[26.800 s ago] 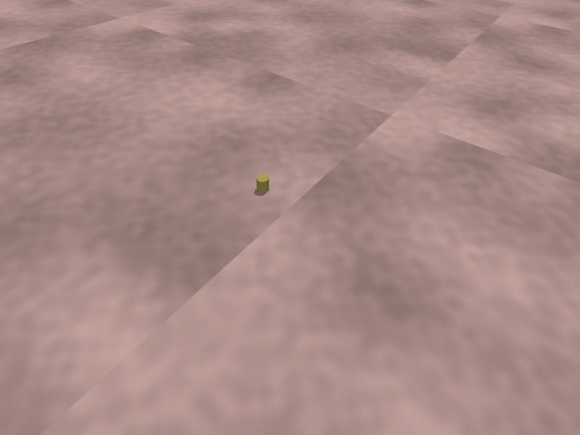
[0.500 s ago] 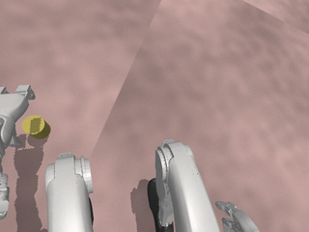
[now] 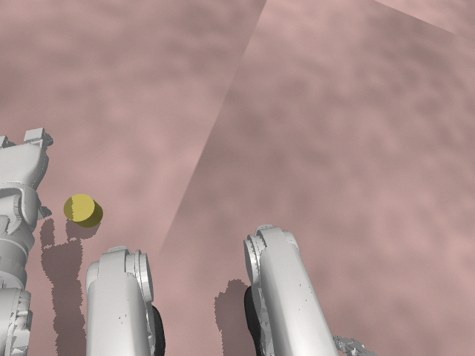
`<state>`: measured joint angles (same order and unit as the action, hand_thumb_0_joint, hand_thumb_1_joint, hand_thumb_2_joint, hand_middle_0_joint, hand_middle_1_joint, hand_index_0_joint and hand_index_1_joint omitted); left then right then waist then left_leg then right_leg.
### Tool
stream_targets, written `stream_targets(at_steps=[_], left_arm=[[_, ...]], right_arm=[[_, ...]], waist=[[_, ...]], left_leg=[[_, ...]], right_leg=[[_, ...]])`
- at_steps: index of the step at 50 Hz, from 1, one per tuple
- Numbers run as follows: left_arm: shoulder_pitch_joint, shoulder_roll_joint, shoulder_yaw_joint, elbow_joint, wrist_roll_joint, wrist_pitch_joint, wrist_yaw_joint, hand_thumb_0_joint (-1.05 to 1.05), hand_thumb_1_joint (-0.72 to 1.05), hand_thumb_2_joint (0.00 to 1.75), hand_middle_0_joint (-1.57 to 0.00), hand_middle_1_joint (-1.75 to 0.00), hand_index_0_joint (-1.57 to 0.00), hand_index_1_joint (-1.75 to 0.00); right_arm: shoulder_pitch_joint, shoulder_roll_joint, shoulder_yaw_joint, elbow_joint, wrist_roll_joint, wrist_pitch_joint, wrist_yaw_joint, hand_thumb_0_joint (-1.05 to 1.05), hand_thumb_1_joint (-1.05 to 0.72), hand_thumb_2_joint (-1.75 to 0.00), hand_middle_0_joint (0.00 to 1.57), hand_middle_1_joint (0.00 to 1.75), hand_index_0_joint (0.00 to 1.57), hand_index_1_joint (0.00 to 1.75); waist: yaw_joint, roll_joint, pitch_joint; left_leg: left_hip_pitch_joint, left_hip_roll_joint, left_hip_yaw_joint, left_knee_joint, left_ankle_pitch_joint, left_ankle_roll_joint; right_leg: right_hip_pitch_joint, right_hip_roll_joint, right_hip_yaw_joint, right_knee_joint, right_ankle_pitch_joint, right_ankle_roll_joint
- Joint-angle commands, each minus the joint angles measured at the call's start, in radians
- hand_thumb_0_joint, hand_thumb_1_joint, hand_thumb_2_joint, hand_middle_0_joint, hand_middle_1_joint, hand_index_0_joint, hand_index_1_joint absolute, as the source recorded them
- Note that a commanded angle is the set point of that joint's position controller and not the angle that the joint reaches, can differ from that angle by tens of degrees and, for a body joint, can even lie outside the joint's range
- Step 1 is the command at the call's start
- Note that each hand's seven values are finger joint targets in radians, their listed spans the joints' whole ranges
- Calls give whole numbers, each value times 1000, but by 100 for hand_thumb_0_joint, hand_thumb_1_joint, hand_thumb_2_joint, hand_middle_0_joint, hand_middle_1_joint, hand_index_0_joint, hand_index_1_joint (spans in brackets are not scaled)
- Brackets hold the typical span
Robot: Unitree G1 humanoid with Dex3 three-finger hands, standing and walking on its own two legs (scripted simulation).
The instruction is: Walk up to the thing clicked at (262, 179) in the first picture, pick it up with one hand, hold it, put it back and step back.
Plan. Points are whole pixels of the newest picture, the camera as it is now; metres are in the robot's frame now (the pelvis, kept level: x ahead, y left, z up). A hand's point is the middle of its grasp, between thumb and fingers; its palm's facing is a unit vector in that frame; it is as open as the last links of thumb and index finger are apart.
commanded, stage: home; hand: left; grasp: from above
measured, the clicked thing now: (84, 211) +0.45 +0.28 -0.33
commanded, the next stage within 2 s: none
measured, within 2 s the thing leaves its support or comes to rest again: neither
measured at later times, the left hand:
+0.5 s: hand out of the picture +0.26 +0.23 +0.08, palm faces -0.14 -0.79 -0.60, open 7.6 cm
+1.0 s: hand out of the picture +0.22 +0.20 +0.29, palm faces +0.19 -0.96 -0.20, open 7.4 cm
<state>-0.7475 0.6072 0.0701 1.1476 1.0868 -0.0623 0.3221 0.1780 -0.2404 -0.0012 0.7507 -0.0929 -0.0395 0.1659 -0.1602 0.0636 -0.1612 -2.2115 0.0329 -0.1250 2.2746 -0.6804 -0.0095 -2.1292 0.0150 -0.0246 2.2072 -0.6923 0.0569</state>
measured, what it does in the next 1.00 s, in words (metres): rises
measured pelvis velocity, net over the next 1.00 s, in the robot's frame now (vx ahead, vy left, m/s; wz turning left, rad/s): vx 0.07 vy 0.00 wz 0.13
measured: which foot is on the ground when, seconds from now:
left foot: down 0.00-1.00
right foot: down 0.00-1.00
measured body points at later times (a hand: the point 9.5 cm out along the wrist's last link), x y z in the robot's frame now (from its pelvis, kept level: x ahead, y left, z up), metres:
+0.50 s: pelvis +0.01 -0.01 +0.18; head +0.13 +0.03 +0.61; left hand +0.27 +0.27 +0.12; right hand +0.25 -0.24 +0.09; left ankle +0.08 +0.13 -0.34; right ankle +0.10 -0.14 -0.34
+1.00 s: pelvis +0.07 +0.00 +0.33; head +0.09 +0.01 +0.78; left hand +0.21 +0.25 +0.31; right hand +0.24 -0.23 +0.26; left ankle +0.08 +0.13 -0.34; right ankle +0.09 -0.14 -0.34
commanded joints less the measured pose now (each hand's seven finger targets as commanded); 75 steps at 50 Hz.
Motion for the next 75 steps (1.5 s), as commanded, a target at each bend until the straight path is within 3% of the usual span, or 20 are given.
stream_targets(at_steps=[1,2,4,6,7,9,10,13,16,17,19,20,23,29,40,47,57,66,75], left_arm=[[-11,140,-12,-302,-162,52,-98,0,19,80,-20,-42,-19,-43],[20,128,-18,-370,-202,54,-129,0,27,80,-20,-39,-19,-40],[93,141,8,-482,-286,58,-176,0,43,82,-20,-36,-19,-36],[173,78,-11,-592,-358,63,-211,0,59,83,-19,-30,-19,-30],[189,68,-17,-657,-381,64,-222,0,67,85,-19,-29,-19,-29],[213,90,29,-779,-423,66,-227,0,83,90,-20,-30,-20,-30],[255,66,18,-786,-437,73,-227,0,90,90,-20,-30,-20,-30],[310,45,43,-903,-490,86,-211,0,90,90,-20,-30,-20,-30],[397,1,43,-994,-550,123,-203,0,90,90,-20,-30,-20,-30],[449,-33,23,-1001,-577,142,-206,0,90,90,-20,-30,-20,-30],[523,-81,-7,-1037,-637,182,-216,0,90,90,-20,-30,-20,-30],[532,-69,7,-1091,-674,200,-221,0,90,90,-20,-30,-20,-30],[653,-117,-20,-1121,-764,260,-238,0,90,91,-20,-30,-20,-31],[812,-150,4,-1230,-937,334,-233,0,90,90,-20,-30,-20,-30],[1099,-261,26,-1392,-1108,461,-230,0,90,90,-20,-30,-20,-30],[1230,-298,33,-1481,-1156,510,-254,0,90,90,-20,-30,-20,-30],[1222,-299,26,-1469,-1146,495,-302,0,90,90,-20,-30,-20,-30],[1207,-283,26,-1486,-1132,467,-302,0,90,90,-20,-30,-20,-30],[1218,-287,25,-1466,-1135,470,-300,0,90,90,-20,-30,-20,-30]], right_arm=[[134,-253,-101,-114,53,10,-29,0,-89,-90,20,30,20,30],[120,-246,-104,-128,63,12,-36,0,-89,-90,20,30,20,30],[96,-234,-105,-159,72,14,-50,0,-90,-90,20,30,20,30],[70,-220,-104,-180,81,12,-61,0,-90,-90,20,30,20,30],[53,-209,-103,-189,84,7,-69,0,-90,-90,20,30,20,30],[41,-209,-105,-202,95,3,-87,0,-90,-90,20,30,20,30],[22,-193,-102,-214,98,1,-91,0,-90,-90,20,30,20,30],[-3,-189,-98,-226,106,-11,-118,0,-90,-90,20,30,20,30],[-32,-188,-98,-243,113,-29,-144,0,-90,-90,20,30,20,30],[-41,-183,-95,-249,115,-35,-153,0,-90,-90,20,30,20,30],[-55,-175,-91,-263,120,-48,-170,0,-90,-90,20,30,20,30],[-60,-177,-88,-271,122,-53,-179,0,-90,-90,20,30,20,30],[-81,-168,-77,-286,128,-72,-203,0,-90,-90,20,30,20,30],[-58,-129,-45,-321,132,-112,-243,0,-90,-90,20,30,20,30],[49,-88,-7,-364,130,-168,-325,0,-90,-90,20,30,20,30],[70,-77,-1,-389,121,-207,-360,0,-90,-90,20,30,20,30],[60,-96,-18,-388,105,-252,-365,0,-90,-90,20,30,20,30],[52,-100,-23,-366,94,-268,-360,0,-90,-90,20,30,20,30],[41,-101,-20,-362,94,-267,-360,0,-90,-90,20,30,20,30]], waist=[[44,76,-617],[49,59,-600],[67,-10,-582],[72,-24,-559],[79,-9,-562],[98,18,-576],[98,31,-561],[112,82,-549],[117,122,-547],[108,98,-530],[95,72,-493],[96,72,-499],[89,55,-418],[85,19,-334],[99,23,-216],[108,12,-119],[105,-45,-32],[113,10,-98],[119,-22,-74]], left_leg=[[564,-35,56,-397,106,42],[557,-32,60,-414,104,44],[538,-33,79,-430,99,52],[565,-32,80,-469,97,51],[592,-29,86,-485,101,49],[668,-27,80,-532,100,45],[687,-24,88,-554,98,44],[786,-21,77,-643,55,34],[906,-15,56,-738,31,25],[925,-14,56,-759,32,26],[961,-17,62,-798,30,28],[982,-19,55,-825,19,29],[1049,-16,47,-901,2,26],[1174,-20,43,-1037,50,26],[1464,-25,59,-1284,307,15],[1558,-28,70,-1382,394,14],[1594,-34,93,-1427,356,23],[1643,-34,89,-1412,471,15],[1631,-34,90,-1422,435,19]], right_leg=[[416,30,-99,-347,177,-89],[445,30,-90,-373,180,-86],[534,31,-69,-439,174,-78],[574,25,-57,-475,177,-77],[589,26,-50,-493,181,-77],[614,19,-41,-533,174,-83],[631,21,-35,-551,177,-80],[656,12,-28,-604,135,-83],[692,5,-28,-652,121,-82],[716,6,-29,-679,121,-80],[767,6,-23,-743,117,-77],[799,3,-20,-768,106,-75],[846,2,-18,-842,92,-72],[1024,4,-9,-996,120,-71],[1363,3,-24,-1263,332,-63],[1465,11,-46,-1370,404,-61],[1478,6,-53,-1427,356,-50],[1520,5,-49,-1400,462,-53],[1526,5,-49,-1417,435,-50]])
